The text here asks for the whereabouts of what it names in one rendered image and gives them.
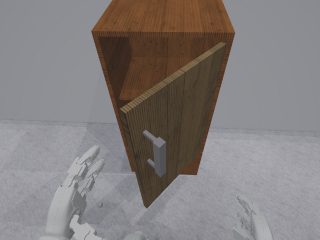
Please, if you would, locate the left robot hand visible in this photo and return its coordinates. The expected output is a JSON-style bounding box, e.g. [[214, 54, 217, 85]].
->
[[45, 145, 107, 240]]

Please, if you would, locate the cupboard door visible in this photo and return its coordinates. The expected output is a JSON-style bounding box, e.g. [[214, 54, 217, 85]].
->
[[119, 41, 227, 208]]

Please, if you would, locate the handle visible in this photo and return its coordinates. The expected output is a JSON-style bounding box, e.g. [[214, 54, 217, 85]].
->
[[143, 130, 166, 177]]

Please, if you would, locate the right robot hand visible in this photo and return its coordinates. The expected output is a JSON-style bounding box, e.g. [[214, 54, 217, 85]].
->
[[233, 194, 274, 240]]

